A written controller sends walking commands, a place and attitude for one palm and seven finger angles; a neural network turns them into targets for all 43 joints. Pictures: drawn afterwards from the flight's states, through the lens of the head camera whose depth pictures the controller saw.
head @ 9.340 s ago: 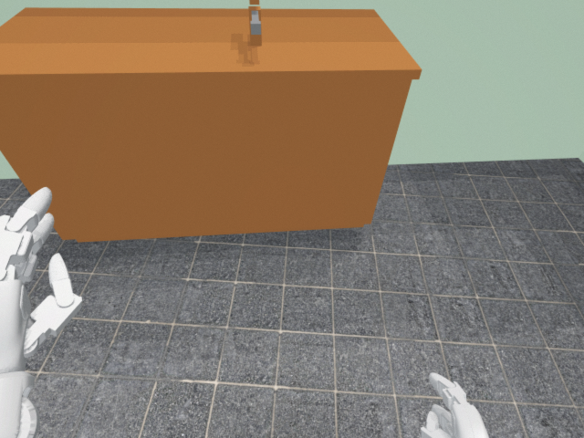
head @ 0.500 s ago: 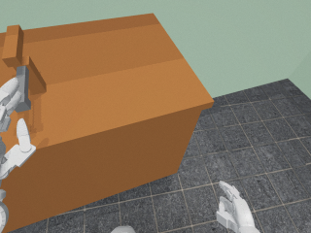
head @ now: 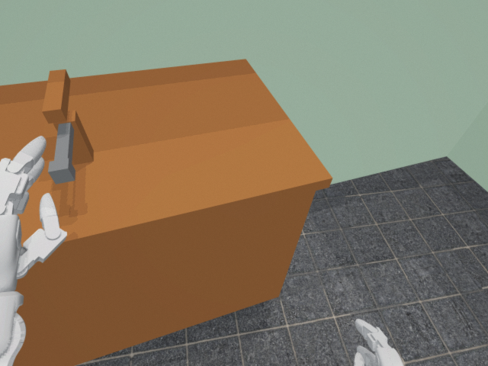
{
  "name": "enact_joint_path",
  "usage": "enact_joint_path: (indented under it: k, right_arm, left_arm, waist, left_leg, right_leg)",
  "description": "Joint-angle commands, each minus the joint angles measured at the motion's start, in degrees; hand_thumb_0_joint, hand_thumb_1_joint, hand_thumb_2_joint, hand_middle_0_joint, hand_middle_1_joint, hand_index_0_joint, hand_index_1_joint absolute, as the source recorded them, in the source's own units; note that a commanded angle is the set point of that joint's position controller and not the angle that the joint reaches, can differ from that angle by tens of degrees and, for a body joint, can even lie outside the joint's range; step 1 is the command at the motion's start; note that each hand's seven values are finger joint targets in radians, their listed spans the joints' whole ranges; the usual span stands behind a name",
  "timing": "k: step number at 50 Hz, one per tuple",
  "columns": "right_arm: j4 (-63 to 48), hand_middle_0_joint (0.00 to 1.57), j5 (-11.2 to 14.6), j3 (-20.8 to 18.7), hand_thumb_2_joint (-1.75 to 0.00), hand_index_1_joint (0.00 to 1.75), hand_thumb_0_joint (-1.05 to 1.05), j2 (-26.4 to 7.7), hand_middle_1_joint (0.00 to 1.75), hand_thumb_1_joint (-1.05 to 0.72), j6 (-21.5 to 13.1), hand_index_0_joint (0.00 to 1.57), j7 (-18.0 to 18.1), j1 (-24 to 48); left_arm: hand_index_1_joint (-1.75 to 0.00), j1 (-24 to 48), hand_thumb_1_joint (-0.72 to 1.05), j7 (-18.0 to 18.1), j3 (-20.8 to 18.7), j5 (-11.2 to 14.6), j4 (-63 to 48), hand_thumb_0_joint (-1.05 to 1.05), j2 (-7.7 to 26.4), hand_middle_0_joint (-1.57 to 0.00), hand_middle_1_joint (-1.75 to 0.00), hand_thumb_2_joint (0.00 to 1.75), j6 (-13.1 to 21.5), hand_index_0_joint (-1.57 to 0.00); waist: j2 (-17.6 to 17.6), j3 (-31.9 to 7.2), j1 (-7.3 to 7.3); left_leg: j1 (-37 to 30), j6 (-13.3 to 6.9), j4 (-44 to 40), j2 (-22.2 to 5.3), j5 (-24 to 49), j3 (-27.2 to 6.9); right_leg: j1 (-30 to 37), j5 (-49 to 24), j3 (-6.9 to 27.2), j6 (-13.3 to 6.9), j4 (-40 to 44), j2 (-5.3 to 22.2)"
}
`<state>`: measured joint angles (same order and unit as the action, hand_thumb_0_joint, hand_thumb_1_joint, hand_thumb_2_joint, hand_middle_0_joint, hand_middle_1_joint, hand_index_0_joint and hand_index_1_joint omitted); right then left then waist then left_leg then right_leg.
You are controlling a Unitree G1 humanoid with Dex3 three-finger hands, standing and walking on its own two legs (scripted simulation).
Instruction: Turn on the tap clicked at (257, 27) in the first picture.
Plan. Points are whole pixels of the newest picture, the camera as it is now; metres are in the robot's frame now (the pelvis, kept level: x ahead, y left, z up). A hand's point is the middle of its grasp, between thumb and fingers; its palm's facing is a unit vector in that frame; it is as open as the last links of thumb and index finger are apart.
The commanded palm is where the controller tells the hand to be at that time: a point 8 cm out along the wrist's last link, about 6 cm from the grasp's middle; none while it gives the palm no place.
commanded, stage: come to a stop and stand still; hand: left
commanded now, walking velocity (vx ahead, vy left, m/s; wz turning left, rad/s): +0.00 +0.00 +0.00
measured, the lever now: (62, 171) +0.35 +0.34 +0.13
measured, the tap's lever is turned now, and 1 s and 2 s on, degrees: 0 0 0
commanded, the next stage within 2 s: look again from close up in 0.56 s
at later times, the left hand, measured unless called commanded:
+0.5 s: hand (72, 211) +0.25 +0.25 +0.17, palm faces +0.40 -0.86 -0.32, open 7.4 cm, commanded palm +0.19 +0.28 +0.18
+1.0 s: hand (52, 224) +0.23 +0.27 +0.16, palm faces +0.38 -0.86 -0.33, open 7.4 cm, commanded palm +0.18 +0.31 +0.18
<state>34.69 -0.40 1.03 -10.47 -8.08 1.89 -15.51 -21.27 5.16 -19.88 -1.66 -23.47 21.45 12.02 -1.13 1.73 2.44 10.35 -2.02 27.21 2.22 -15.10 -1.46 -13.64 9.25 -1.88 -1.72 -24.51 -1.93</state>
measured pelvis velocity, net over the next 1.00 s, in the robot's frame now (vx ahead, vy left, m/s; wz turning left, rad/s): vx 0.01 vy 0.03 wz -0.01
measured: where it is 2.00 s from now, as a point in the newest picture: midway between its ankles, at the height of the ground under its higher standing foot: outside the picture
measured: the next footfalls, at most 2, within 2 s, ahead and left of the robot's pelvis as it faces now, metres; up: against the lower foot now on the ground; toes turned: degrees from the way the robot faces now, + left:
none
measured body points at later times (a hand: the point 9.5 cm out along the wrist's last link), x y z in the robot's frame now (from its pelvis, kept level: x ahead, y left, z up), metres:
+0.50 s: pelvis +0.03 +0.00 +0.00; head +0.05 +0.03 +0.45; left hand +0.22 +0.30 +0.18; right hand +0.21 -0.23 -0.06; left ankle +0.00 +0.10 -0.74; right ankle +0.05 -0.10 -0.74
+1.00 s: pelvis +0.01 +0.03 +0.00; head +0.03 +0.05 +0.45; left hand +0.21 +0.32 +0.18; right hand +0.19 -0.19 -0.07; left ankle +0.00 +0.10 -0.74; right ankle +0.05 -0.10 -0.74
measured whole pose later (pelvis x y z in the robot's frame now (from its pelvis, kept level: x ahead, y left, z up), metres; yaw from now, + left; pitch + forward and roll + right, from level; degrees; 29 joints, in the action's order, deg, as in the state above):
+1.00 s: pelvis +0.01 +0.03 +0.00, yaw -1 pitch -2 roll -1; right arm 33.2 0.1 2.3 -10.1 -6.4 1.5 -12.4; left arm -22.3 5.8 -19.1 1.9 -25.4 19.8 12.5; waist -2.2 3.7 2.5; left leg 7.8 -3.9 24.8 3.5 -15.1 -0.4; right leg -11.1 8.8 -0.6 0.2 -21.8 -0.7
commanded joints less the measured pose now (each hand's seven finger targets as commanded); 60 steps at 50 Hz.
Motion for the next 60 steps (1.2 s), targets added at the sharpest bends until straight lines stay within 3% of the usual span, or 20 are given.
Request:
enact_joint_path:
  k: [1, 2, 3, 4, 7, 8, 9, 13, 15, 20, 23, 26, 33, 39, 47, 49, 57, 58, 59, 60]
  right_arm:
    - [-8.1, 0.20, 0.7, -2.7, -0.90, 0.30, 0.00, -7.1, 0.30, -0.90, -6.8, 0.20, 0.1, 4.7]
    - [-8.5, 0.20, 0.9, -2.8, -0.90, 0.30, 0.00, -8.0, 0.30, -0.90, -6.2, 0.20, -0.9, 3.9]
    - [-8.9, 0.20, 1.5, -2.5, -0.90, 0.30, 0.00, -6.9, 0.30, -0.90, -6.2, 0.20, -2.0, 5.7]
    - [-9.5, 0.20, 1.3, -2.8, -0.90, 0.30, 0.00, -8.2, 0.30, -0.90, -5.8, 0.20, -2.6, 5.6]
    - [-9.7, 0.20, 1.1, -3.1, -0.90, 0.30, 0.00, -8.1, 0.30, -0.90, -4.8, 0.20, -2.3, 6.0]
    - [-9.4, 0.20, 1.2, -3.2, -0.90, 0.30, 0.00, -8.2, 0.30, -0.90, -4.4, 0.20, -1.9, 7.0]
    - [-10.1, 0.20, 1.1, -2.9, -0.90, 0.30, 0.00, -7.9, 0.30, -0.90, -4.0, 0.20, -1.4, 7.2]
    - [-10.7, 0.20, 1.2, -2.4, -0.90, 0.30, 0.00, -7.8, 0.30, -0.90, -4.1, 0.20, 0.0, 9.8]
    - [-10.4, 0.20, 1.1, -2.4, -0.90, 0.30, 0.00, -7.6, 0.30, -0.90, -4.3, 0.20, 0.4, 9.1]
    - [-10.0, 0.20, 1.1, -2.9, -0.90, 0.30, 0.00, -8.1, 0.30, -0.90, -4.4, 0.20, -0.2, 8.6]
    - [-9.8, 0.20, 1.1, -3.0, -0.90, 0.30, 0.00, -8.3, 0.30, -0.90, -3.8, 0.20, -0.4, 9.1]
    - [-10.3, 0.20, 0.9, -3.0, -0.90, 0.30, 0.00, -8.4, 0.30, -0.90, -2.7, 0.20, -0.3, 9.1]
    - [-11.2, 0.20, 0.9, -2.6, -0.90, 0.30, 0.00, -7.8, 0.30, -0.90, -1.8, 0.20, 0.1, 10.0]
    - [-11.0, 0.20, 0.7, -2.5, -0.90, 0.30, 0.00, -8.0, 0.30, -0.90, -1.4, 0.20, 0.1, 9.0]
    - [-11.0, 0.20, 0.8, -2.6, -0.90, 0.30, 0.00, -8.0, 0.30, -0.90, -1.7, 0.20, 0.1, 8.9]
    - [-10.8, 0.20, 0.7, -2.6, -0.90, 0.30, 0.00, -8.0, 0.30, -0.90, -1.8, 0.20, 0.1, 8.9]
    - [-10.5, 0.20, 0.9, -3.0, -0.90, 0.30, 0.00, -8.1, 0.30, -0.90, -1.9, 0.20, -0.1, 8.4]
    - [-18.2, 0.20, 3.3, 9.4, -0.90, 0.30, 0.00, -11.6, 0.30, -0.90, -1.0, 0.20, 3.3, -2.9]
    - [-13.0, 0.20, 3.1, 0.8, -0.90, 0.30, 0.00, -3.5, 0.30, -0.90, -3.5, 0.20, 1.6, 3.0]
    - [-10.6, 0.20, 1.0, 0.1, -0.90, 0.30, 0.00, -7.5, 0.30, -0.90, -3.4, 0.20, -0.5, 5.0]
  left_arm:
    - [-0.30, 14.7, 0.90, -1.7, -7.7, 2.6, 7.2, 0.00, 10.0, -0.20, -0.30, 0.90, 7.5, -0.20]
    - [-0.30, 13.0, 0.90, -2.0, -3.6, 3.9, -1.2, 0.00, 7.6, -0.20, -0.30, 0.90, 8.0, -0.20]
    - [-0.30, 8.1, 0.90, -2.1, -0.2, 5.1, -2.1, 0.00, 2.0, -0.20, -0.30, 0.90, 7.7, -0.20]
    - [-0.30, 6.2, 0.90, -1.5, -1.1, 4.7, -6.1, 0.00, 4.9, -0.20, -0.30, 0.90, 7.5, -0.20]
    - [-0.30, -0.4, 0.90, -0.1, -5.0, 5.1, -7.7, 0.00, 8.2, -0.20, -0.30, 0.90, 6.7, -0.20]
    - [-0.30, -1.6, 0.90, 0.6, -8.2, 5.3, -6.7, 0.00, 10.6, -0.20, -0.30, 0.90, 6.3, -0.20]
    - [-0.30, -0.7, 0.90, 0.7, -8.0, 5.5, -7.4, 0.00, 10.0, -0.20, -0.30, 0.90, 6.3, -0.20]
    - [-0.30, 6.1, 0.90, 1.0, -11.0, 5.6, -13.4, 0.00, 13.7, -0.20, -0.30, 0.90, 7.0, -0.20]
    - [-0.30, 5.9, 0.90, 1.0, -8.9, 5.5, -13.1, 0.00, 11.3, -0.20, -0.30, 0.90, 6.9, -0.20]
    - [-0.30, 3.4, 0.90, 1.5, -5.3, 5.2, -13.2, 0.00, 7.7, -0.20, -0.30, 0.90, 5.8, -0.20]
    - [-0.30, 2.4, 0.90, 1.7, -4.8, 4.9, -14.0, 0.00, 7.2, -0.20, -0.30, 0.90, 5.4, -0.20]
    - [-0.30, 1.4, 0.90, 1.9, -5.2, 4.7, -13.2, 0.00, 7.6, -0.20, -0.30, 0.90, 5.0, -0.20]
    - [-0.30, 2.7, 0.90, 1.8, -6.7, 4.7, -16.6, 0.00, 9.3, -0.20, -0.30, 0.90, 4.7, -0.20]
    - [-0.30, 2.3, 0.90, 1.5, -5.1, 4.5, -14.1, 0.00, 7.3, -0.20, -0.30, 0.90, 4.1, -0.20]
    - [-0.30, 4.9, 0.90, 1.5, -4.5, 3.8, -14.6, 0.00, 7.4, -0.20, -0.30, 0.90, 4.3, -0.20]
    - [-0.30, 4.9, 0.90, 1.5, -4.9, 3.7, -15.3, 0.00, 7.5, -0.20, -0.30, 0.90, 4.5, -0.20]
    - [-0.30, 2.5, 0.90, 1.4, -5.6, 3.7, -14.1, 0.00, 7.6, -0.20, -0.30, 0.90, 5.0, -0.20]
    - [-0.30, 55.5, 0.90, 3.0, -18.4, 1.0, -31.8, 0.00, 51.4, -0.20, -0.30, 0.90, 12.9, -0.20]
    - [-0.30, 33.2, 0.90, 1.9, -19.9, 0.1, -6.2, 0.00, 22.3, -0.20, -0.30, 0.90, 10.0, -0.20]
    - [-0.30, 23.8, 0.90, 1.3, -12.5, 3.1, 0.6, 0.00, 16.9, -0.20, -0.30, 0.90, 8.7, -0.20]
  waist:
    - [8.5, -5.6, 0.99]
    - [11.2, -7.5, -0.29]
    - [11.7, -8.7, -0.56]
    - [8.8, -8.8, 0.02]
    - [-5.9, -9.4, 0.28]
    - [-5.6, -9.4, 0.12]
    - [-6.2, -9.5, -0.30]
    - [1.1, -8.0, -0.65]
    - [5.1, -9.2, -0.68]
    - [2.9, -10.2, -0.80]
    - [4.4, -9.7, -1.00]
    - [3.3, -8.9, -0.95]
    - [5.9, -8.3, -0.89]
    - [3.8, -7.5, -0.99]
    - [4.8, -5.5, -0.65]
    - [6.1, -6.1, -0.74]
    - [4.8, -5.8, -0.70]
    - [22.6, -1.5, -6.07]
    - [12.8, -7.2, 0.02]
    - [13.6, -4.6, -1.28]
  left_leg:
    - [1.6, 0.9, -3.4, -4.7, 10.0, -2.3]
    - [3.1, 0.9, -4.1, -4.5, 7.9, -2.6]
    - [2.4, 1.4, -5.1, -5.1, 10.0, -2.6]
    - [4.3, 1.1, -5.3, -5.3, 8.9, -2.7]
    - [5.8, 0.7, -4.4, -4.0, 4.5, -2.4]
    - [4.4, 0.8, -4.3, -3.9, 4.6, -1.9]
    - [4.9, 0.8, -4.6, -3.8, 5.0, -2.4]
    - [2.9, 0.6, -5.4, -4.2, 8.3, -3.2]
    - [2.3, 0.6, -5.1, -4.6, 11.7, -3.3]
    - [-0.3, 1.3, -3.1, -4.8, 19.1, -2.7]
    - [-0.7, 1.8, -3.3, -4.8, 21.3, -2.6]
    - [1.3, 1.7, -4.3, -5.4, 19.8, -3.1]
    - [1.5, 2.1, -6.2, -5.5, 18.5, -3.0]
    - [3.7, 2.5, -7.8, -5.8, 15.3, -3.4]
    - [7.4, 2.0, -10.5, -5.9, 7.4, -3.9]
    - [7.6, 2.4, -10.6, -5.7, 7.9, -4.0]
    - [8.0, 2.3, -10.2, -5.6, 7.0, -4.0]
    - [23.1, 0.6, -8.9, -7.0, 2.8, -9.5]
    - [11.9, 0.3, -8.6, -11.7, -1.0, -10.9]
    - [3.6, 2.2, -7.2, -7.6, 9.6, -5.4]
  right_leg:
    - [2.8, -3.3, 12.8, -1.7, 3.4, 6.3]
    - [6.4, -4.1, 11.4, -1.5, 2.2, 7.2]
    - [8.3, -5.4, 8.9, -1.8, 0.3, 6.4]
    - [9.1, -4.9, 8.8, -1.0, 0.7, 5.8]
    - [10.1, -0.3, 9.8, -0.4, 4.3, 6.6]
    - [8.9, -0.2, 9.8, -0.7, 4.9, 6.7]
    - [9.1, -0.2, 8.8, -0.7, 4.8, 6.9]
    - [8.0, -4.3, 8.3, -0.3, 3.7, 6.1]
    - [10.3, -9.3, 7.3, -0.4, 2.0, 6.0]
    - [11.8, -17.4, 6.7, -0.3, 1.5, 6.0]
    - [11.6, -19.0, 6.4, -0.4, 1.3, 5.6]
    - [12.5, -17.5, 5.8, -0.2, 1.5, 5.5]
    - [12.7, -15.7, 4.8, 0.2, 1.3, 4.4]
    - [13.7, -12.8, 3.6, 0.6, 1.6, 3.9]
    - [14.6, -7.9, 3.5, 1.0, 1.5, 3.4]
    - [15.3, -8.4, 2.9, 1.0, 1.0, 3.2]
    - [15.4, -8.3, 3.2, 1.0, 1.2, 3.4]
    - [16.6, 6.2, 2.9, 4.6, -10.3, -1.9]
    - [2.6, 12.3, 1.7, 2.3, -10.3, 2.7]
    - [-1.5, 11.7, 0.1, 0.8, -7.4, 1.8]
